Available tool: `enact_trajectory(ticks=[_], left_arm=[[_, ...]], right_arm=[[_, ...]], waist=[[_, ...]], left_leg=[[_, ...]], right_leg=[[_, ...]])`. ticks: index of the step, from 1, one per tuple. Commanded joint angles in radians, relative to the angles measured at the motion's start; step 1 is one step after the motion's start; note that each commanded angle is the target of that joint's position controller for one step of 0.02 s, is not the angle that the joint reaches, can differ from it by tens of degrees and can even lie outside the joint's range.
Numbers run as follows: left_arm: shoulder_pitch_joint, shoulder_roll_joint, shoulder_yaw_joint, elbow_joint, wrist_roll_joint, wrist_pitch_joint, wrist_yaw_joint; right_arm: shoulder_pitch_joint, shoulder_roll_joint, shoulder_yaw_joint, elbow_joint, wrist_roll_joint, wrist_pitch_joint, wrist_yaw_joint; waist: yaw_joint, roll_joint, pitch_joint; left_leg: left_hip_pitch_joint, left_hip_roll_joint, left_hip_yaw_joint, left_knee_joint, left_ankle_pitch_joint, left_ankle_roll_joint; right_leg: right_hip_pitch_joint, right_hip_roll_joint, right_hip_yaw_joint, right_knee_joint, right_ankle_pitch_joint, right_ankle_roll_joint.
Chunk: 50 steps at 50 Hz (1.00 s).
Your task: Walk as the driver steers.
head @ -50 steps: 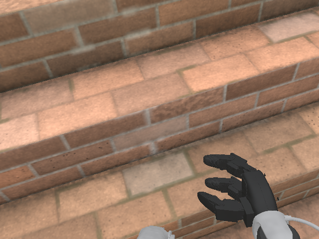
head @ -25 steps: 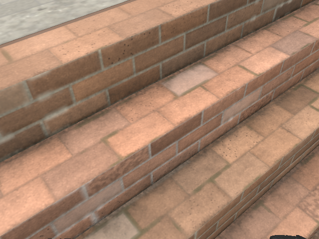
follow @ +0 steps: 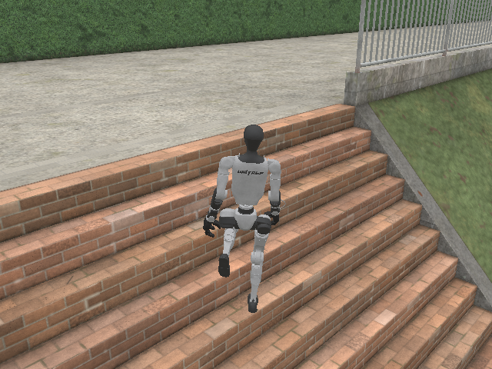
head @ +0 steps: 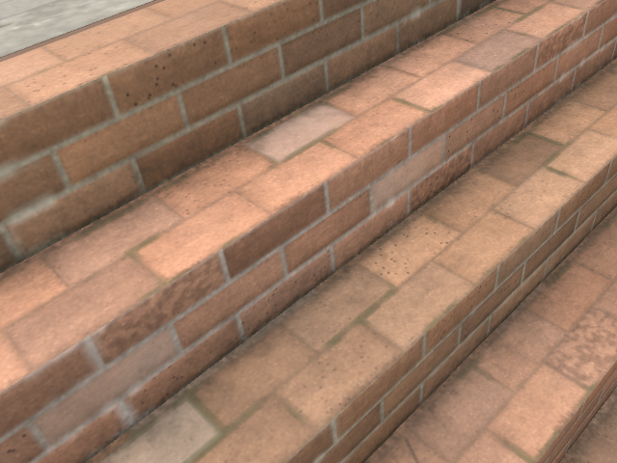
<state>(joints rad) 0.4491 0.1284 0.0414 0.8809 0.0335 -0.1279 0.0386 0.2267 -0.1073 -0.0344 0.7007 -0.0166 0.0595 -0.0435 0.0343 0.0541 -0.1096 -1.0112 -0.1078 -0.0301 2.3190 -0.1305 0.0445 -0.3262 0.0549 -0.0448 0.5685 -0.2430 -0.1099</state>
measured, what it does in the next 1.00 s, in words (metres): walks backwards: left foot 0.25 m higher, then right foot 0.25 m lower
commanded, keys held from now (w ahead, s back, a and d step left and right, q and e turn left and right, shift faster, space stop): w+q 0.56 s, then w+e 0.44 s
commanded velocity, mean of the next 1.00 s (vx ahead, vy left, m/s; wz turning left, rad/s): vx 0.50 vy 0.00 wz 0.24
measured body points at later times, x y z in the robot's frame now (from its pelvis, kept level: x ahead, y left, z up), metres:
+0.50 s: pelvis +0.04 +0.10 +0.03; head +0.02 +0.10 +0.48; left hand -0.07 +0.34 -0.12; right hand +0.33 +0.00 +0.00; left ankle +0.05 +0.24 -0.43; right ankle +0.04 -0.05 -0.73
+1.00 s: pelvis -0.11 +0.09 -0.02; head -0.15 +0.07 +0.42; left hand -0.16 +0.31 -0.16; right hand +0.21 +0.00 +0.00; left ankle -0.13 +0.21 -0.32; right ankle -0.13 +0.07 -0.73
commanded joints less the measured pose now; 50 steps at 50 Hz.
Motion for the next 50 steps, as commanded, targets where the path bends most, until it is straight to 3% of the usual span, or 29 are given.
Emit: enact_trajectory(ticks=[1,11,16,20,23,24,25,26,27,28,29,30,31,32,33,34,35,37,39,41,42,43,44,45,46,47,48,49,50], left_arm=[[0.094,0.092,0.017,0.010,0.003,-0.016,0.005],[0.053,0.144,0.023,0.073,-0.011,-0.054,-0.004],[0.072,0.159,0.026,0.086,-0.012,-0.054,0.005],[0.124,0.193,0.037,0.104,-0.011,-0.049,0.029],[-0.035,0.180,0.022,0.057,-0.038,-0.022,0.021],[-0.149,0.194,0.015,0.008,-0.045,-0.014,0.017],[-0.138,0.273,0.027,-0.020,-0.062,-0.011,0.020],[0.052,0.151,-0.018,0.001,-0.098,0.004,0.011],[0.018,0.297,0.006,-0.011,-0.086,-0.001,-0.001],[-0.043,0.426,0.045,-0.056,-0.076,-0.014,-0.028],[-0.165,0.399,0.055,-0.101,-0.051,-0.018,-0.052],[-0.360,0.242,0.025,-0.175,-0.004,-0.010,-0.074],[-0.377,0.029,-0.027,-0.240,0.001,0.010,-0.098],[-0.341,-0.067,-0.036,-0.266,-0.005,0.028,-0.067],[-0.357,-0.065,-0.044,-0.349,0.026,0.057,-0.060],[-0.295,-0.033,-0.041,-0.368,0.059,0.078,-0.049],[-0.204,0.047,-0.027,-0.303,0.065,0.097,-0.046],[-0.024,0.146,0.001,-0.198,0.014,0.134,-0.073],[0.074,0.186,0.011,-0.139,-0.028,0.152,-0.077],[0.220,0.214,0.017,-0.102,-0.028,0.156,-0.063],[0.314,0.190,0.007,-0.083,-0.032,0.150,-0.056],[0.202,0.126,-0.015,-0.078,-0.057,0.146,-0.068],[-0.160,0.019,-0.046,-0.099,-0.077,0.137,-0.085],[-0.319,-0.026,-0.083,-0.130,-0.049,0.127,-0.083],[-0.335,0.045,-0.087,-0.152,0.023,0.100,-0.054],[-0.183,0.128,-0.078,-0.165,0.096,0.053,-0.053],[-0.017,0.206,-0.029,-0.138,0.107,0.030,-0.030],[-0.009,0.216,-0.005,-0.152,0.061,0.020,-0.032],[-0.156,0.322,0.046,-0.222,0.010,-0.006,0.003]], right_arm=[[-0.142,0.035,0.016,-0.096,-0.010,-0.016,-0.008],[-0.131,-0.006,0.009,-0.120,-0.009,-0.018,-0.018],[-0.235,-0.003,0.017,-0.182,0.005,-0.014,-0.017],[-0.345,0.004,0.026,-0.264,0.005,0.002,-0.016],[-0.303,-0.005,0.060,-0.283,0.042,-0.002,0.003],[-0.217,-0.004,0.072,-0.256,0.056,0.000,0.001],[-0.125,-0.082,0.038,-0.215,0.062,0.007,-0.003],[-0.212,-0.074,0.044,-0.175,0.070,-0.033,-0.015],[0.036,-0.068,0.026,-0.159,0.097,-0.031,-0.035],[0.263,-0.139,-0.001,-0.086,0.062,-0.007,-0.053],[0.414,-0.203,-0.033,-0.012,0.028,0.016,-0.066],[0.407,-0.251,-0.059,0.035,-0.013,0.046,-0.077],[0.200,-0.257,-0.064,-0.033,-0.069,0.042,-0.076],[-0.099,-0.207,-0.039,-0.141,-0.075,0.038,-0.062],[-0.236,-0.217,-0.023,-0.173,-0.050,0.044,-0.065],[-0.366,-0.160,0.001,-0.153,-0.032,0.032,-0.062],[-0.367,-0.097,0.020,-0.099,-0.029,0.008,-0.051],[-0.409,-0.091,0.018,-0.090,-0.037,-0.042,-0.057],[-0.532,-0.110,0.010,-0.155,-0.062,-0.077,-0.063],[-0.668,-0.098,0.013,-0.235,-0.086,-0.091,-0.065],[-0.725,-0.063,0.019,-0.270,-0.078,-0.086,-0.073],[-0.570,0.005,0.030,-0.239,-0.034,-0.063,-0.090],[-0.128,0.088,0.041,-0.134,0.003,-0.036,-0.115],[0.080,0.048,0.012,-0.107,-0.009,-0.046,-0.121],[0.051,0.094,-0.003,-0.144,0.021,-0.034,-0.093],[-0.124,0.121,0.037,-0.294,0.040,-0.045,-0.064],[-0.231,0.099,0.061,-0.344,-0.007,-0.061,-0.053],[-0.209,0.039,0.060,-0.288,-0.064,-0.071,-0.046],[-0.285,-0.064,0.034,-0.333,-0.071,-0.053,-0.035]], waist=[[0.014,-0.171,0.140],[-0.033,-0.125,0.148],[-0.033,-0.127,0.201],[-0.026,-0.142,0.163],[-0.098,-0.127,0.181],[-0.139,-0.135,0.155],[-0.124,-0.120,0.045],[-0.005,-0.029,-0.081],[-0.148,-0.113,-0.279],[-0.222,-0.076,-0.422],[-0.274,0.026,-0.432],[-0.276,0.199,-0.341],[-0.194,0.287,-0.318],[-0.095,0.175,-0.359],[-0.007,0.191,-0.252],[0.097,0.170,-0.050],[0.133,0.027,0.032],[0.193,0.004,0.013],[0.219,-0.040,0.079],[0.253,-0.053,0.138],[0.305,-0.101,0.206],[0.223,-0.304,0.289],[-0.040,-0.586,0.154],[-0.178,-0.309,-0.006],[-0.236,-0.075,-0.100],[-0.269,0.146,0.053],[-0.173,0.191,0.085],[-0.112,0.242,0.084],[-0.101,0.000,0.063]], left_leg=[[-0.313,-0.013,-0.047,0.139,-0.014,0.009],[-0.385,0.053,-0.056,0.224,-0.063,0.030],[-0.416,0.103,-0.045,0.116,-0.173,0.044],[-0.488,0.145,-0.090,0.151,-0.437,0.089],[-0.101,0.221,0.038,-0.464,-0.482,0.142],[0.241,0.187,0.092,-0.696,-0.563,0.167],[0.469,0.051,0.262,-0.782,-0.693,0.132],[0.773,-0.025,0.202,-0.774,-0.546,0.182],[0.895,-0.038,0.065,-0.893,-0.470,0.159],[1.001,-0.067,0.020,-0.921,-0.560,0.121],[1.068,-0.067,-0.069,-1.002,-0.590,0.125],[1.027,-0.047,-0.206,-1.206,-0.636,0.142],[0.874,0.058,-0.477,-1.464,-0.897,0.164],[0.703,0.124,-0.603,-1.546,-0.989,0.097],[0.326,0.186,-0.762,-1.718,-1.207,0.034],[0.068,0.173,-0.720,-1.708,-1.194,0.068],[-0.053,0.154,-0.509,-1.583,-1.049,0.087],[-0.234,0.132,-0.239,-1.521,-0.868,0.095],[-0.454,0.158,-0.174,-1.483,-0.808,0.078],[-0.592,0.122,-0.090,-1.334,-0.721,-0.006],[-0.549,0.045,0.060,-1.125,-0.658,-0.094],[-0.354,-0.062,0.255,-0.685,-0.624,-0.087],[0.036,-0.110,0.271,-0.114,-0.622,0.015],[0.202,-0.191,0.111,0.211,-0.571,0.003],[0.070,-0.161,0.006,0.519,-0.460,-0.018],[-0.199,-0.046,-0.027,0.398,-0.373,-0.023],[-0.437,-0.015,-0.045,0.408,-0.290,-0.043],[-0.509,0.028,-0.025,0.338,-0.117,-0.048],[-0.465,0.133,-0.060,0.220,0.024,-0.081]], right_leg=[[0.131,-0.314,0.358,-0.269,-0.307,0.025],[0.151,-0.403,0.244,-0.362,-0.317,-0.025],[0.169,-0.438,0.161,-0.463,-0.339,-0.085],[0.351,-0.472,0.104,-0.517,-0.180,-0.114],[0.161,-0.391,-0.147,-0.667,-0.003,-0.087],[-0.021,-0.361,-0.260,-0.671,0.304,-0.090],[0.005,-0.340,-0.270,-0.556,0.844,-0.141],[-0.111,-0.295,-0.193,-0.359,1.204,-0.141],[-0.044,-0.338,-0.191,-0.209,1.146,-0.130],[-0.052,-0.348,-0.163,-0.055,1.007,-0.133],[-0.192,-0.326,-0.099,0.145,0.685,-0.139],[-0.388,-0.224,0.017,0.439,0.105,-0.135],[-0.504,-0.021,0.286,0.914,-0.031,-0.075],[-0.501,0.096,0.542,1.274,0.022,0.003],[-0.506,0.089,0.432,1.412,0.031,0.048],[-0.484,0.060,0.326,1.425,0.077,0.086],[-0.418,0.053,0.219,1.396,0.179,0.116],[-0.161,0.056,0.028,1.377,0.242,0.151],[0.079,0.006,-0.013,1.223,0.169,0.120],[0.319,-0.026,-0.044,0.836,0.045,0.002],[0.353,-0.083,-0.110,0.271,0.089,-0.095],[0.213,-0.102,-0.225,-0.222,0.321,-0.131],[0.002,-0.141,-0.245,-0.371,0.685,-0.092],[-0.018,-0.158,-0.171,-0.487,0.812,-0.033],[0.093,-0.164,-0.002,-0.248,0.672,-0.013],[0.138,-0.223,0.188,-0.003,0.889,0.051],[0.334,-0.334,0.304,-0.021,0.838,0.048],[0.378,-0.327,0.330,-0.039,0.466,0.044],[0.286,-0.486,0.679,-0.285,-0.124,-0.052]])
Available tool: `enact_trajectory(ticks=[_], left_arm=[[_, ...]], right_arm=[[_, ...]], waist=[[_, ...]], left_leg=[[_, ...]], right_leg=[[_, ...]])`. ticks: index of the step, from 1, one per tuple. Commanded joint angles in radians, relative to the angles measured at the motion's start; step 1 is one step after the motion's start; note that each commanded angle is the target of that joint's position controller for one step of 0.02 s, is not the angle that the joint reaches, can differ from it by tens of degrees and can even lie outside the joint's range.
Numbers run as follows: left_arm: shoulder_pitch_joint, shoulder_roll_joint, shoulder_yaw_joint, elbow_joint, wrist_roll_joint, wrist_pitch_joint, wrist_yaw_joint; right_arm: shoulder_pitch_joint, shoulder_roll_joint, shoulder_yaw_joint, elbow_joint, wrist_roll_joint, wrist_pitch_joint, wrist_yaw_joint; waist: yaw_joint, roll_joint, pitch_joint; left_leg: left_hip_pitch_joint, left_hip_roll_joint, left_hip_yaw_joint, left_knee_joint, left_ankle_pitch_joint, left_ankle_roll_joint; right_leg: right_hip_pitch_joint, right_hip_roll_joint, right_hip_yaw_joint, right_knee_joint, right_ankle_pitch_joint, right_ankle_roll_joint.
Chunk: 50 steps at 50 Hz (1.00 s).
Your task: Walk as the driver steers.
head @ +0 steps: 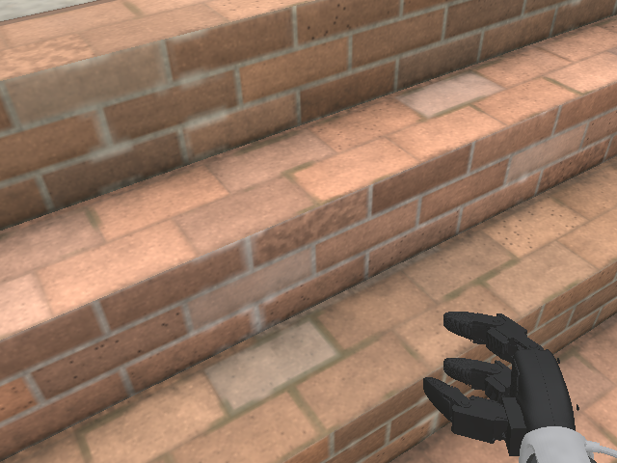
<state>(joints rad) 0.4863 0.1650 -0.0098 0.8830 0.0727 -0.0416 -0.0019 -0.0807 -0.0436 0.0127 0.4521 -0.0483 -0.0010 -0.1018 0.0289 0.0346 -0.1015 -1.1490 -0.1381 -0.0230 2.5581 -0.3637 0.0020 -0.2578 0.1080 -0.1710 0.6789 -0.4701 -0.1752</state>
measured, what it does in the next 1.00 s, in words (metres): goes down, turning right: left foot, then right foot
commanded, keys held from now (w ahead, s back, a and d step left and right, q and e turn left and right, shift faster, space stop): w+e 0.52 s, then w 0.06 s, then w+q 0.42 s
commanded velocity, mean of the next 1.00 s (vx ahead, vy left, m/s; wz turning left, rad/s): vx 0.50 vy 0.00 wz -0.25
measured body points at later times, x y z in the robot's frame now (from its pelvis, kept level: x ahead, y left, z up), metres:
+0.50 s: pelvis -0.05 -0.01 +0.00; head -0.04 -0.03 +0.45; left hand +0.17 +0.19 -0.08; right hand -0.08 -0.29 -0.13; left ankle -0.05 +0.07 -0.71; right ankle -0.05 -0.13 -0.60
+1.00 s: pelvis +0.13 -0.28 -0.03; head +0.20 -0.33 +0.41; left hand +0.41 -0.16 -0.13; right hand +0.06 -0.56 -0.17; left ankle -0.02 +0.03 -0.64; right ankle +0.23 -0.47 -0.71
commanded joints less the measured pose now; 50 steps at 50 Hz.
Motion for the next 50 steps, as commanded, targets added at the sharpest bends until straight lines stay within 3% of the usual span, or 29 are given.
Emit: enact_trajectory(ticks=[1,3,4,6,8,11,12,13,15,16,17,18,19,20,21,22,25,26,29,32,36,41,43,45,46,47,48,49,50], left_arm=[[-0.215,0.194,0.076,-0.232,-0.061,-0.086,0.061],[-0.155,0.155,0.071,-0.227,-0.046,-0.074,0.070],[-0.131,0.154,0.073,-0.227,-0.039,-0.071,0.079],[-0.108,0.160,0.087,-0.219,-0.022,-0.063,0.080],[-0.125,0.157,0.096,-0.220,-0.025,-0.061,0.075],[-0.170,0.161,0.106,-0.241,-0.028,-0.045,0.083],[-0.181,0.168,0.110,-0.250,-0.024,-0.042,0.083],[-0.200,0.152,0.106,-0.249,-0.021,-0.030,0.081],[-0.186,0.145,0.125,-0.217,-0.014,0.009,0.086],[-0.183,0.125,0.129,-0.208,-0.049,0.027,0.077],[-0.253,0.054,0.109,-0.220,-0.076,0.022,0.041],[-0.272,0.111,0.101,-0.290,-0.056,0.016,0.010],[-0.285,0.138,0.095,-0.337,-0.037,0.021,-0.006],[-0.334,0.155,0.089,-0.363,-0.019,0.023,-0.015],[-0.323,0.175,0.090,-0.351,-0.016,0.031,-0.020],[-0.295,0.184,0.092,-0.346,-0.032,0.039,-0.023],[-0.375,0.138,0.082,-0.390,-0.034,0.052,-0.017],[-0.392,0.162,0.091,-0.380,-0.040,0.051,-0.013],[-0.429,0.134,0.094,-0.382,-0.033,0.054,-0.003],[-0.489,0.123,0.097,-0.391,-0.038,0.053,-0.018],[-0.507,0.149,0.103,-0.397,-0.025,0.057,-0.046],[-0.632,0.108,0.082,-0.452,-0.029,0.034,-0.075],[-0.563,0.084,0.062,-0.415,-0.051,0.021,-0.115],[-0.417,0.100,0.081,-0.364,-0.073,0.012,-0.099],[-0.336,0.122,0.099,-0.318,-0.067,0.002,-0.084],[-0.192,0.129,0.107,-0.271,-0.048,-0.020,-0.063],[-0.193,0.169,0.112,-0.252,0.009,-0.044,-0.044],[-0.031,0.301,0.148,-0.212,0.007,-0.038,-0.033],[0.041,0.344,0.163,-0.235,0.003,-0.024,-0.022]], right_arm=[[-0.066,-0.210,-0.040,-0.063,-0.023,0.023,0.036],[-0.128,-0.219,-0.051,-0.062,0.007,0.060,0.063],[-0.132,-0.190,-0.046,-0.059,0.015,0.075,0.069],[-0.012,-0.133,-0.031,-0.016,0.018,0.086,0.079],[0.069,-0.133,-0.030,0.009,0.012,0.079,0.073],[0.161,-0.171,-0.031,0.030,0.009,0.066,0.080],[0.211,-0.215,-0.041,0.042,0.011,0.064,0.076],[0.306,-0.255,-0.054,0.079,0.028,0.072,0.063],[0.444,-0.280,-0.068,0.142,0.015,0.069,0.032],[0.483,-0.232,-0.058,0.184,0.019,0.040,0.033],[0.457,-0.124,-0.025,0.197,0.013,0.004,0.043],[0.344,-0.237,-0.050,0.129,0.003,-0.011,0.034],[0.286,-0.287,-0.085,0.092,0.011,-0.033,0.018],[0.282,-0.275,-0.087,0.100,0.012,-0.052,0.013],[0.334,-0.293,-0.089,0.134,0.004,-0.063,0.021],[0.335,-0.302,-0.089,0.143,0.001,-0.071,0.028],[0.383,-0.307,-0.099,0.214,-0.006,-0.100,0.041],[0.409,-0.337,-0.105,0.229,-0.010,-0.111,0.050],[0.475,-0.325,-0.103,0.280,-0.011,-0.132,0.064],[0.492,-0.334,-0.106,0.319,-0.009,-0.145,0.068],[0.455,-0.328,-0.102,0.345,0.001,-0.155,0.056],[0.542,-0.352,-0.117,0.365,-0.023,-0.157,0.042],[0.427,-0.343,-0.113,0.298,-0.005,-0.134,0.056],[0.443,-0.358,-0.119,0.301,0.006,-0.101,0.078],[0.478,-0.350,-0.118,0.296,0.013,-0.093,0.086],[0.461,-0.358,-0.122,0.280,0.028,-0.085,0.083],[0.571,-0.266,-0.107,0.261,0.079,-0.080,0.096],[0.576,-0.204,-0.082,0.223,0.092,-0.077,0.114],[0.502,-0.217,-0.086,0.223,0.086,-0.090,0.104]], waist=[[-0.046,0.085,0.135],[0.012,0.120,0.257],[0.030,0.126,0.276],[0.023,0.050,0.226],[0.010,-0.061,0.173],[-0.036,-0.107,0.117],[-0.055,-0.132,0.131],[-0.092,-0.158,0.130],[-0.108,-0.263,0.195],[-0.135,-0.012,0.160],[-0.167,0.199,0.078],[-0.059,0.211,0.064],[-0.029,0.194,0.077],[-0.020,0.024,0.119],[-0.024,-0.109,0.106],[-0.014,-0.109,0.124],[-0.021,-0.082,0.189],[-0.050,-0.046,0.194],[-0.077,-0.016,0.256],[-0.091,0.006,0.294],[-0.048,0.049,0.271],[-0.126,0.139,0.231],[-0.108,0.121,0.173],[-0.062,0.113,0.103],[-0.046,0.061,0.047],[0.042,0.060,0.004],[-0.016,-0.085,-0.114],[0.048,-0.356,-0.421],[0.120,-0.365,-0.537]], left_leg=[[-0.295,0.183,-0.071,-0.146,0.342,-0.075],[-0.116,0.186,-0.015,-0.401,0.351,-0.081],[-0.042,0.174,0.021,-0.472,0.352,-0.079],[0.108,0.136,0.060,-0.548,0.337,-0.064],[0.174,0.125,0.044,-0.657,0.286,-0.038],[0.389,0.096,0.055,-1.143,0.091,0.000],[0.519,0.081,0.076,-1.392,-0.034,0.016],[0.730,0.033,0.197,-1.679,-0.200,0.047],[1.016,0.016,0.274,-2.105,-0.321,0.117],[1.111,0.058,0.234,-2.318,-0.008,0.167],[1.330,0.253,-0.075,-2.057,0.071,0.247],[1.240,0.396,-0.451,-2.172,-0.334,0.292],[1.085,0.538,-0.625,-2.304,-0.645,0.326],[1.004,0.562,-0.615,-2.299,-0.577,0.316],[1.035,0.486,-0.489,-2.230,-0.479,0.271],[1.010,0.456,-0.385,-2.225,-0.386,0.245],[0.966,0.467,-0.263,-2.205,-0.326,0.171],[1.010,0.475,-0.226,-2.236,-0.352,0.189],[1.034,0.516,-0.201,-2.281,-0.347,0.187],[1.087,0.537,-0.158,-2.304,-0.275,0.194],[1.137,0.515,-0.069,-2.297,0.031,0.181],[1.342,0.528,-0.048,-2.238,0.190,0.122],[1.042,0.440,0.063,-2.315,0.157,0.102],[1.087,0.389,0.088,-2.170,0.276,0.091],[1.093,0.373,0.072,-2.031,0.368,0.105],[1.028,0.319,0.092,-1.795,0.437,0.082],[0.621,0.229,0.099,-1.529,0.177,0.016],[0.356,0.152,0.097,-1.175,-0.155,-0.059],[0.432,0.167,0.030,-1.016,-0.200,-0.067]], right_leg=[[0.159,-0.512,0.896,-0.504,-0.097,0.007],[-0.014,-0.416,0.821,-0.474,-0.146,-0.013],[-0.085,-0.364,0.758,-0.430,-0.125,-0.028],[-0.138,-0.271,0.645,-0.363,-0.108,-0.029],[-0.093,-0.239,0.627,-0.341,-0.088,-0.027],[-0.077,-0.184,0.548,-0.385,-0.108,0.047],[-0.125,-0.171,0.525,-0.426,-0.135,0.084],[-0.186,-0.126,0.417,-0.468,-0.064,0.136],[-0.250,-0.054,0.349,-0.350,0.146,0.198],[-0.272,0.047,0.265,0.032,-0.045,0.229],[-0.629,0.123,0.202,0.619,-0.173,0.171],[-0.791,0.011,0.318,0.671,-0.026,0.148],[-0.801,-0.057,0.350,0.746,0.097,0.155],[-0.803,-0.084,0.363,0.798,0.203,0.173],[-0.810,-0.056,0.327,0.815,0.245,0.192],[-0.786,-0.066,0.314,0.811,0.262,0.210],[-0.852,-0.091,0.379,0.849,0.366,0.198],[-0.893,-0.075,0.338,0.889,0.348,0.188],[-0.974,-0.091,0.390,0.888,0.345,0.163],[-1.053,-0.091,0.406,0.904,0.321,0.153],[-1.002,-0.236,0.218,0.813,0.373,0.148],[-1.035,-0.317,0.187,0.612,0.344,0.123],[-0.472,-0.278,0.049,0.217,0.424,0.135],[-0.206,-0.206,0.019,-0.014,0.499,0.142],[-0.051,-0.128,-0.053,-0.111,0.554,0.151],[0.154,-0.129,-0.024,-0.268,0.723,0.159],[0.615,-0.203,0.016,-0.138,0.798,0.175],[0.891,-0.444,0.357,-0.150,0.426,0.128],[0.755,-0.513,0.471,-0.174,0.299,0.089]])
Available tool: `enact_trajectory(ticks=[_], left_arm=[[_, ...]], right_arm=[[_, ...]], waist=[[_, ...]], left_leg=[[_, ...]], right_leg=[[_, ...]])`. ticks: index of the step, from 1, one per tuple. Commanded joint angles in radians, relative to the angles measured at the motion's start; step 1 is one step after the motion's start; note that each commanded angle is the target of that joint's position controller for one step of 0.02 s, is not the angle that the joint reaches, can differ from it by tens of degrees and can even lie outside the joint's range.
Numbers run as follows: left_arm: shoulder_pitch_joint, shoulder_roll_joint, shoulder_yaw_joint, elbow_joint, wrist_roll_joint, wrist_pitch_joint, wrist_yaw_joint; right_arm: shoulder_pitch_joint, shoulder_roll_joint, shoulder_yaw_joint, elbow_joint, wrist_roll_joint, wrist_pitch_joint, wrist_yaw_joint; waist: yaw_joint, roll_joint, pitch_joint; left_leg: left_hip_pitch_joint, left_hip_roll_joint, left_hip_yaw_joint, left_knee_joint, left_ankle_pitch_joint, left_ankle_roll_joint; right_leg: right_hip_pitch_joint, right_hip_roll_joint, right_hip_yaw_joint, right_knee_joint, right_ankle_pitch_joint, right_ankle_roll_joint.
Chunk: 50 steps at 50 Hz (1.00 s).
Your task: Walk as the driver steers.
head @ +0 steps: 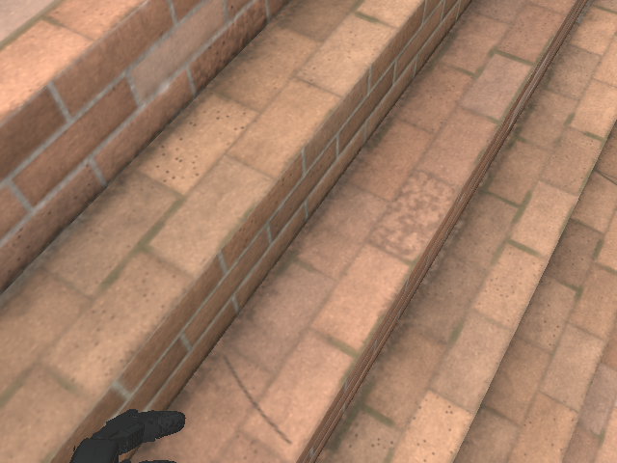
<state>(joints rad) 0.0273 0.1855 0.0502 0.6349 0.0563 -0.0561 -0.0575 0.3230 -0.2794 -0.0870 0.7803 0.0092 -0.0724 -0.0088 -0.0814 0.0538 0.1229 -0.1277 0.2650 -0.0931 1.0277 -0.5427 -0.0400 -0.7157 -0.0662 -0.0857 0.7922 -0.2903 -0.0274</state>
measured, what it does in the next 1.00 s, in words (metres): climbs, turning left: left foot, then right foot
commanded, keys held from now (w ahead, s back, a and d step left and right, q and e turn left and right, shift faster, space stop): w+q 0.86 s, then q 0.14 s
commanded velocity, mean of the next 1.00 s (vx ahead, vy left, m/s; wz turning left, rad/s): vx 0.48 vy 0.00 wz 0.55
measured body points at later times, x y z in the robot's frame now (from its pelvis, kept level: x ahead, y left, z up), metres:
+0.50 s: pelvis +0.22 -0.13 +0.03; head +0.23 -0.13 +0.48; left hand +0.39 +0.12 -0.02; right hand +0.36 -0.36 -0.09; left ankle +0.10 -0.03 -0.61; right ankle +0.30 -0.21 -0.68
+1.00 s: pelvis +0.39 -0.11 +0.11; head +0.46 -0.10 +0.56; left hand +0.22 +0.05 -0.01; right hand +0.71 -0.05 +0.03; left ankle +0.45 +0.00 -0.46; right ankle +0.34 -0.23 -0.62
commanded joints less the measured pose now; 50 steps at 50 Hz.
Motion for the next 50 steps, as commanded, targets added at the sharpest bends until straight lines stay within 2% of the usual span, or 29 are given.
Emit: enact_trajectory(ticks=[1,3,5,8,9,10,11,12,13,14,15,17,19,20,21,22,23,24,25,28,33,36,43,45,46,47,48,49,50], left_arm=[[0.452,0.277,0.081,0.002,0.025,-0.010,0.051],[0.284,0.158,0.041,-0.015,0.024,-0.029,0.073],[0.054,0.164,0.037,-0.068,0.028,-0.046,0.080],[-0.423,0.126,0.013,-0.170,0.015,-0.071,0.066],[-0.431,0.088,-0.002,-0.155,0.001,-0.069,0.065],[-0.244,0.054,-0.007,-0.105,-0.001,-0.041,0.068],[-0.096,-0.027,-0.025,-0.081,0.002,-0.004,0.049],[-0.021,-0.088,-0.059,-0.176,-0.001,0.017,0.023],[0.057,-0.018,-0.049,-0.226,0.012,0.018,0.008],[0.019,0.108,-0.014,-0.227,0.019,0.014,0.021],[-0.021,0.171,0.001,-0.216,0.006,0.014,0.042],[-0.103,0.168,-0.013,-0.253,-0.016,0.007,0.049],[-0.065,0.085,-0.043,-0.243,-0.048,0.002,0.024],[0.006,0.061,-0.056,-0.218,-0.095,-0.003,0.025],[0.197,0.046,-0.036,-0.131,-0.117,-0.006,0.039],[0.322,0.100,-0.010,-0.075,-0.100,-0.014,0.062],[0.464,0.198,0.027,-0.010,-0.039,-0.021,0.082],[0.448,0.219,0.039,-0.048,-0.012,-0.020,0.098],[0.377,0.149,0.017,-0.088,0.023,-0.023,0.101],[0.288,0.071,-0.015,-0.025,0.023,-0.047,0.109],[0.392,0.076,-0.010,0.118,0.014,-0.114,0.082],[0.492,0.079,-0.005,0.183,0.015,-0.129,0.063],[0.588,0.108,-0.005,0.266,0.022,-0.113,0.088],[0.547,0.140,-0.010,0.269,-0.016,-0.091,0.115],[0.485,0.172,-0.013,0.217,-0.066,-0.059,0.128],[0.566,0.240,0.006,0.221,-0.059,-0.048,0.139],[0.692,0.183,-0.011,0.216,-0.076,-0.045,0.169],[0.634,0.266,-0.003,0.177,-0.091,-0.037,0.149],[0.377,0.399,0.038,0.055,-0.102,-0.049,0.099]], right_arm=[[0.104,0.046,0.014,-0.073,0.041,-0.021,-0.002],[0.033,0.057,0.010,-0.106,-0.021,-0.006,-0.003],[0.074,-0.020,-0.011,-0.151,-0.034,0.034,-0.013],[0.535,-0.073,-0.028,-0.070,-0.027,0.098,-0.062],[0.553,-0.068,-0.023,-0.044,-0.035,0.100,-0.059],[0.443,-0.038,-0.015,-0.036,-0.050,0.095,-0.038],[0.266,0.013,0.013,-0.084,-0.054,0.080,-0.007],[-0.003,-0.030,0.016,-0.187,-0.007,0.073,-0.016],[-0.218,-0.132,-0.018,-0.274,-0.003,0.065,-0.035],[-0.254,-0.093,-0.013,-0.283,-0.004,0.048,-0.039],[-0.220,-0.062,0.000,-0.260,-0.014,0.037,-0.032],[-0.090,-0.078,-0.006,-0.193,-0.034,0.020,-0.050],[-0.044,-0.120,-0.027,-0.145,-0.063,0.032,-0.067],[-0.025,-0.110,-0.031,-0.150,-0.066,0.047,-0.079],[-0.036,-0.080,-0.025,-0.130,-0.054,0.046,-0.062],[-0.071,-0.043,-0.016,-0.130,-0.039,0.038,-0.037],[-0.133,-0.001,-0.006,-0.173,0.029,0.023,-0.008],[-0.196,0.008,0.002,-0.206,0.029,0.008,-0.011],[-0.209,0.013,0.001,-0.193,0.004,0.009,-0.034],[-0.212,0.097,0.036,-0.215,-0.062,0.017,0.002],[-0.266,0.106,0.054,-0.227,-0.058,0.060,0.015],[-0.405,0.113,0.060,-0.268,-0.049,0.072,-0.010],[-0.619,0.119,0.094,-0.367,-0.032,0.105,-0.011],[-0.545,0.158,0.126,-0.367,-0.013,0.117,-0.010],[-0.462,0.082,0.115,-0.321,0.063,0.121,-0.019],[-0.383,0.092,0.109,-0.323,0.068,0.135,-0.030],[-0.446,0.101,0.117,-0.293,0.001,0.128,-0.007],[-0.214,0.041,0.075,-0.236,0.021,0.130,-0.018],[-0.034,-0.038,0.041,-0.215,0.017,0.127,-0.047]], waist=[[0.188,-0.305,-0.690],[0.081,-0.300,-0.456],[-0.067,-0.278,-0.354],[-0.432,-0.138,-0.179],[-0.436,-0.083,-0.082],[-0.321,0.064,-0.043],[-0.123,0.048,-0.087],[0.060,0.088,-0.012],[0.160,0.240,0.089],[0.139,0.146,0.118],[0.092,0.070,0.078],[0.025,-0.053,0.047],[0.025,-0.041,-0.035],[0.047,-0.009,-0.086],[0.129,-0.042,-0.178],[0.196,-0.099,-0.223],[0.252,-0.415,-0.361],[0.267,-0.471,-0.377],[0.227,-0.219,-0.305],[0.083,-0.050,-0.264],[0.068,-0.066,-0.132],[0.106,-0.095,-0.089],[0.111,-0.067,-0.040],[0.041,-0.125,-0.132],[0.020,-0.138,-0.209],[0.031,-0.275,-0.230],[0.127,-0.315,-0.275],[0.047,-0.437,-0.463],[-0.111,-0.238,-0.608]], left_leg=[[-0.578,-0.233,0.095,0.590,0.051,-0.033],[-0.573,-0.200,0.095,0.617,0.044,-0.002],[-0.368,-0.240,0.089,0.558,-0.026,0.042],[0.138,-0.254,0.121,0.045,0.112,0.149],[0.189,-0.262,0.148,-0.306,0.179,0.207],[0.135,-0.257,0.079,-0.448,0.213,0.266],[-0.008,-0.295,-0.095,-0.231,0.014,0.325],[-0.210,-0.184,-0.524,-0.504,-0.238,0.398],[-0.437,-0.014,-0.948,-0.865,-0.706,0.482],[-0.483,-0.010,-0.980,-0.881,-0.748,0.484],[-0.449,-0.068,-0.872,-0.794,-0.520,0.471],[-0.328,-0.105,-0.676,-0.602,-0.056,0.420],[-0.278,-0.192,-0.455,-0.485,0.157,0.342],[-0.314,-0.222,-0.362,-0.493,0.229,0.271],[-0.378,-0.251,-0.264,-0.387,0.194,0.244],[-0.470,-0.318,-0.149,-0.189,0.233,0.213],[-0.707,-0.416,0.016,0.102,0.195,0.123],[-0.839,-0.423,0.062,0.405,0.133,0.071],[-0.854,-0.382,0.036,0.677,0.224,0.043],[-0.908,-0.319,-0.016,1.008,0.263,0.055],[-1.024,-0.362,0.020,1.296,0.369,0.087],[-1.253,-0.365,0.013,1.573,0.277,0.121],[-1.194,-0.305,0.172,1.126,0.196,0.169],[-0.922,-0.299,0.254,0.783,0.077,0.210],[-0.537,-0.449,0.389,0.426,-0.189,0.197],[-0.446,-0.465,0.423,0.281,-0.341,0.188],[-0.136,-0.464,0.326,0.169,-0.253,0.241],[0.075,-0.519,0.221,0.179,-0.241,0.282],[0.134,-0.445,-0.010,0.047,-0.075,0.297]], right_leg=[[1.030,-0.331,0.415,-0.270,0.032,-0.057],[0.727,-0.234,0.285,-0.210,0.042,-0.046],[0.368,-0.219,0.257,-0.303,0.032,-0.051],[-0.238,-0.149,0.070,-0.167,0.012,0.059],[-0.310,-0.095,-0.017,-0.027,-0.099,0.043],[-0.302,0.012,-0.038,0.357,-0.415,-0.008],[-0.307,0.087,0.063,0.734,-0.309,-0.009],[-0.361,0.068,0.160,0.723,-0.097,0.067],[-0.359,0.003,0.158,0.681,-0.017,0.093],[-0.337,-0.015,0.168,0.694,0.033,0.116],[-0.288,-0.002,0.137,0.662,-0.011,0.116],[-0.247,-0.025,0.138,0.433,-0.079,0.079],[-0.033,0.031,0.055,0.127,-0.202,0.035],[0.203,0.030,0.080,-0.173,-0.278,0.007],[0.516,0.084,-0.074,-0.247,0.125,0.029],[0.712,0.044,-0.012,-0.312,0.225,0.030],[1.009,-0.126,0.303,-0.362,-0.007,0.000],[1.020,-0.299,0.568,-0.485,-0.017,0.011],[0.857,-0.320,0.541,-0.492,0.049,0.027],[0.726,-0.197,0.249,-0.326,0.296,-0.067],[0.557,-0.230,0.170,-0.428,0.169,-0.088],[0.652,-0.291,0.185,-0.500,0.141,-0.117],[0.677,-0.183,-0.069,-0.633,0.558,-0.030],[0.718,-0.156,-0.219,-0.617,1.173,-0.010],[0.571,-0.107,-0.248,-0.582,1.693,-0.051],[0.656,-0.178,-0.188,-0.428,1.948,-0.069],[0.470,-0.167,-0.125,-0.229,2.089,0.061],[0.372,-0.182,-0.097,-0.003,2.079,0.002],[0.308,-0.141,-0.066,0.348,1.476,-0.072]])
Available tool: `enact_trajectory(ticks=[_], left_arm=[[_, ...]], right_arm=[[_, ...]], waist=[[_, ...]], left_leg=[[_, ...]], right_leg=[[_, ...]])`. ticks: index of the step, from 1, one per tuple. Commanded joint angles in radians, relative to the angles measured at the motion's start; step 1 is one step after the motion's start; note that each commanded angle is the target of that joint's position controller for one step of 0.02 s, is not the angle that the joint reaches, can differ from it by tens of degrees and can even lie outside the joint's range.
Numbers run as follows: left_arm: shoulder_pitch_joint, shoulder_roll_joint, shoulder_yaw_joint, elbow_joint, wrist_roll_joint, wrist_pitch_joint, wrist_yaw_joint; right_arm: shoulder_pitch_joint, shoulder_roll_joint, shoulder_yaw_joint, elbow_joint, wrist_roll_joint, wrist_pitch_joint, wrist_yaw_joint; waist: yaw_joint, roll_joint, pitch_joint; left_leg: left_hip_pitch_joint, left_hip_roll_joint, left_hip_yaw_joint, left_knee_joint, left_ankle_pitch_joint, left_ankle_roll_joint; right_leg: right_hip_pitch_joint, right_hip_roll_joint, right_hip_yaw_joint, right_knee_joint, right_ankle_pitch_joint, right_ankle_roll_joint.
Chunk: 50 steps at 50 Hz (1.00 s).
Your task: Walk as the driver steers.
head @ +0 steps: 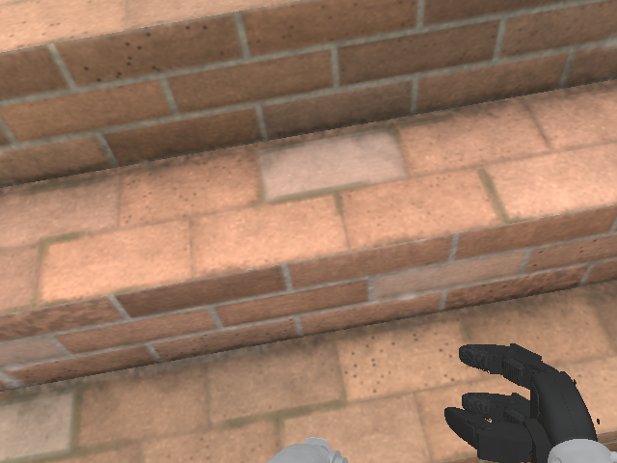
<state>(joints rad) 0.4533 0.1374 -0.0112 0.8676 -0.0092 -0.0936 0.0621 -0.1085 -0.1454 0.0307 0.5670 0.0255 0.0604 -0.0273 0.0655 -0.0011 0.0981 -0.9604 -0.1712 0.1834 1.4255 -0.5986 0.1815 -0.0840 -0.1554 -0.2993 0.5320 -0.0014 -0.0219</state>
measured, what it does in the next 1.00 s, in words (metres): climbs, turning left: right foot, then left foot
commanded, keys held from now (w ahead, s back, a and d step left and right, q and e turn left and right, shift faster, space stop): q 0.64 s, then w+q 0.04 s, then w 0.32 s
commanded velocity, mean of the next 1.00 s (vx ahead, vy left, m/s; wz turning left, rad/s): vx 0.16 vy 0.00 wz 0.51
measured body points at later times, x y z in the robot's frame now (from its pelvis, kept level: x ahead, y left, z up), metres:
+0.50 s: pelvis +0.11 -0.10 +0.13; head +0.14 -0.11 +0.58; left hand +0.22 +0.15 +0.04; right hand +0.34 -0.31 +0.03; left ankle +0.05 +0.02 -0.46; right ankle +0.19 -0.19 -0.57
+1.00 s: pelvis +0.15 -0.02 +0.15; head +0.16 -0.01 +0.60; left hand +0.05 +0.22 +0.01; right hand +0.43 -0.11 +0.07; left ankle +0.14 +0.10 -0.56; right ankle +0.19 -0.19 -0.56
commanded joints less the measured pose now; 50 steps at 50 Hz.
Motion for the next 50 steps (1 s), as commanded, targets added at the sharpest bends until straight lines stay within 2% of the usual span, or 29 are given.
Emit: enact_trajectory(ticks=[1,2,3,5,6,7,10,13,15,16,17,18,19,20,21,22,23,24,25,26,28,33,42,44,45,46,47,48,50], left_arm=[[-0.274,0.285,0.062,-0.286,0.009,-0.021,-0.065],[-0.384,0.122,0.023,-0.362,0.066,-0.023,-0.078],[-0.389,0.029,0.011,-0.384,0.076,-0.009,-0.078],[-0.311,-0.048,-0.009,-0.408,0.100,0.015,-0.072],[-0.251,-0.040,-0.009,-0.379,0.098,0.029,-0.062],[-0.223,-0.035,-0.007,-0.364,0.093,0.044,-0.051],[-0.237,-0.007,-0.006,-0.343,0.072,0.067,-0.029],[-0.341,0.006,-0.012,-0.383,0.059,0.089,-0.038],[-0.367,0.025,-0.014,-0.402,0.032,0.102,-0.051],[-0.375,0.029,-0.013,-0.387,0.008,0.111,-0.059],[-0.359,0.054,0.005,-0.388,-0.017,0.114,-0.060],[-0.251,0.062,0.020,-0.363,-0.034,0.118,-0.048],[-0.169,0.051,0.023,-0.334,-0.042,0.108,-0.044],[-0.208,0.087,0.035,-0.324,-0.018,0.088,-0.046],[-0.204,0.164,0.047,-0.325,0.021,0.063,-0.044],[-0.280,0.204,0.072,-0.368,0.036,0.054,-0.030],[-0.327,0.169,0.076,-0.396,0.058,0.051,-0.019],[-0.375,0.136,0.071,-0.385,0.066,0.052,-0.001],[-0.367,0.125,0.069,-0.332,0.057,0.053,0.004],[-0.354,0.127,0.068,-0.320,0.043,0.055,0.007],[-0.292,0.139,0.083,-0.270,0.031,0.028,-0.006],[-0.194,0.184,0.110,-0.232,0.041,0.003,-0.006],[-0.151,0.201,0.119,-0.150,0.056,-0.046,-0.017],[-0.226,0.239,0.120,-0.156,0.062,-0.034,-0.012],[-0.244,0.265,0.124,-0.158,0.060,-0.016,0.000],[-0.195,0.250,0.125,-0.131,0.055,0.011,0.017],[-0.165,0.255,0.119,-0.116,0.043,0.007,0.012],[-0.209,0.268,0.117,-0.092,0.039,0.004,-0.017],[-0.253,0.159,0.086,-0.075,0.029,0.019,-0.070]], right_arm=[[0.293,-0.223,-0.109,0.018,-0.006,-0.004,-0.046],[0.202,-0.208,-0.131,-0.009,-0.073,0.004,-0.050],[0.168,-0.205,-0.131,0.004,-0.086,-0.003,-0.055],[0.123,-0.135,-0.106,0.066,-0.067,-0.036,-0.060],[0.075,-0.101,-0.094,0.075,-0.054,-0.055,-0.053],[0.067,-0.079,-0.083,0.097,-0.052,-0.074,-0.041],[0.138,-0.064,-0.072,0.144,-0.036,-0.098,-0.031],[0.150,-0.098,-0.084,0.116,-0.033,-0.084,-0.065],[0.080,-0.144,-0.104,0.054,-0.066,-0.049,-0.101],[0.128,-0.162,-0.119,0.052,-0.070,-0.035,-0.107],[0.120,-0.176,-0.126,0.030,-0.095,-0.031,-0.104],[0.120,-0.181,-0.134,0.022,-0.108,-0.035,-0.096],[0.162,-0.163,-0.136,0.038,-0.099,-0.033,-0.094],[0.262,-0.117,-0.140,0.055,-0.091,-0.044,-0.069],[0.329,-0.061,-0.133,0.020,-0.069,-0.078,-0.035],[0.369,-0.093,-0.143,0.031,-0.039,-0.100,-0.028],[0.312,-0.119,-0.154,0.046,-0.049,-0.103,-0.026],[0.215,-0.071,-0.141,0.010,-0.085,-0.097,-0.017],[0.187,-0.059,-0.128,-0.020,-0.084,-0.086,-0.008],[0.195,-0.085,-0.126,-0.019,-0.084,-0.072,-0.003],[0.225,-0.076,-0.116,-0.015,-0.095,-0.076,0.018],[0.200,-0.093,-0.119,-0.024,-0.090,-0.071,0.022],[0.107,-0.068,-0.111,-0.065,-0.081,-0.083,0.027],[0.088,-0.072,-0.092,-0.075,-0.048,-0.091,0.050],[0.109,-0.055,-0.071,-0.075,-0.019,-0.092,0.062],[0.138,-0.058,-0.069,-0.053,-0.007,-0.089,0.063],[0.252,-0.060,-0.075,-0.009,-0.013,-0.071,0.054],[0.393,-0.052,-0.081,0.037,-0.026,-0.073,0.035],[0.582,-0.135,-0.124,0.136,-0.057,-0.116,0.041]], waist=[[-0.205,0.174,-0.585],[-0.144,0.061,-0.509],[-0.106,-0.026,-0.389],[0.018,-0.110,-0.075],[0.054,-0.105,-0.024],[0.060,-0.012,-0.041],[0.046,0.015,-0.032],[0.011,0.061,-0.081],[0.017,0.110,-0.177],[-0.020,0.101,-0.185],[-0.022,0.192,-0.259],[0.012,0.220,-0.303],[0.045,0.190,-0.283],[-0.012,0.033,-0.250],[-0.070,-0.248,-0.257],[-0.076,-0.277,-0.364],[-0.066,-0.112,-0.388],[-0.101,-0.008,-0.284],[-0.105,-0.057,-0.180],[-0.092,-0.058,-0.150],[-0.095,0.023,-0.127],[-0.051,-0.068,-0.184],[-0.039,-0.102,-0.099],[-0.060,-0.117,-0.085],[-0.076,-0.193,-0.129],[-0.047,-0.179,-0.145],[-0.041,-0.153,-0.176],[-0.121,-0.137,-0.202],[-0.233,0.080,-0.212]], left_leg=[[0.931,0.092,-0.641,-0.587,-0.032,0.142],[0.748,0.214,-0.860,-0.645,-0.161,0.222],[0.562,0.240,-0.856,-0.707,-0.169,0.196],[0.204,0.228,-0.784,-0.750,-0.133,0.095],[0.132,0.205,-0.710,-0.747,-0.078,0.072],[0.145,0.187,-0.666,-0.760,0.000,0.078],[0.192,0.156,-0.524,-0.726,0.165,0.083],[0.273,0.170,-0.546,-0.728,0.306,0.097],[0.282,0.166,-0.565,-0.755,0.342,0.071],[0.263,0.151,-0.498,-0.817,0.327,0.047],[0.257,0.206,-0.588,-0.865,0.374,0.050],[0.316,0.253,-0.638,-0.851,0.461,0.038],[0.353,0.225,-0.600,-0.787,0.441,-0.002],[0.392,0.140,-0.503,-0.566,0.251,-0.048],[0.245,0.046,-0.362,-0.236,0.075,-0.135],[0.144,0.040,-0.290,0.097,0.011,-0.195],[0.140,0.098,-0.272,0.314,0.100,-0.219],[0.102,0.146,-0.334,0.355,0.283,-0.228],[0.098,0.150,-0.309,0.306,0.399,-0.216],[0.118,0.138,-0.311,0.294,0.450,-0.207],[0.113,0.131,-0.325,0.289,0.621,-0.196],[0.026,0.150,-0.332,0.275,0.595,-0.179],[-0.127,0.212,-0.379,0.279,0.591,-0.120],[0.018,0.270,-0.235,-0.126,0.428,-0.117],[0.235,0.309,-0.156,-0.421,0.215,-0.092],[0.388,0.276,-0.069,-0.614,0.145,-0.082],[0.618,0.228,0.031,-0.638,0.161,-0.087],[0.743,0.218,0.038,-0.634,0.372,-0.066],[0.907,0.195,-0.086,-0.899,0.423,-0.069]], right_leg=[[-0.537,0.176,0.198,0.960,0.123,-0.053],[-0.694,0.228,0.373,1.351,0.062,-0.054],[-0.737,0.218,0.421,1.480,0.072,-0.044],[-0.813,0.195,0.418,1.470,0.051,-0.028],[-0.820,0.194,0.400,1.486,0.031,-0.021],[-0.852,0.205,0.375,1.576,0.017,-0.021],[-0.883,0.158,0.341,1.416,0.092,0.008],[-0.859,0.122,0.299,1.170,0.119,0.033],[-0.638,0.101,0.321,0.855,0.027,0.023],[-0.487,0.152,0.195,0.627,-0.154,0.014],[-0.306,0.132,0.240,0.554,-0.225,-0.021],[-0.207,0.131,0.245,0.464,-0.258,-0.039],[-0.114,0.135,0.246,0.199,-0.227,-0.034],[-0.093,0.129,0.319,0.029,-0.372,-0.022],[0.027,-0.114,0.573,0.051,0.196,-0.082],[0.069,-0.282,0.838,-0.072,0.480,-0.243],[-0.014,-0.290,0.858,-0.117,0.255,-0.286],[-0.099,-0.192,0.762,-0.112,-0.171,-0.250],[-0.203,-0.127,0.602,-0.085,-0.321,-0.233],[-0.233,-0.096,0.531,-0.093,-0.321,-0.228],[-0.215,-0.097,0.474,-0.042,-0.364,-0.179],[-0.019,-0.180,0.453,-0.063,-0.337,-0.202],[-0.059,-0.308,0.465,-0.189,-0.672,-0.172],[-0.129,-0.248,0.325,-0.237,-0.582,-0.143],[-0.185,-0.183,0.222,-0.276,-0.507,-0.123],[-0.212,-0.130,0.176,-0.230,-0.520,-0.144],[-0.279,-0.157,0.206,-0.267,-0.450,-0.195],[-0.308,-0.187,0.181,-0.202,-0.322,-0.200],[-0.358,-0.025,0.088,0.332,-0.140,-0.131]])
